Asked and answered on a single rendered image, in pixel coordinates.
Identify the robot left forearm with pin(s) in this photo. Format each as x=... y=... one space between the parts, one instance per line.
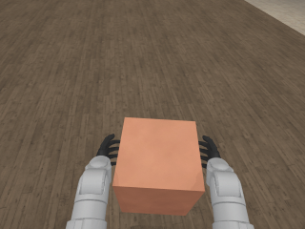
x=92 y=194

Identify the robot left hand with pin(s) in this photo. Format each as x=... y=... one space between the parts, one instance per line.
x=104 y=149

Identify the carton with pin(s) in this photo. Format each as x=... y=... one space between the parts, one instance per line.
x=158 y=168

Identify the robot right forearm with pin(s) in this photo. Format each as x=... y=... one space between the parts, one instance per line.
x=227 y=198

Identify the robot right hand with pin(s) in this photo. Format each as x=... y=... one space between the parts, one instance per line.
x=211 y=152

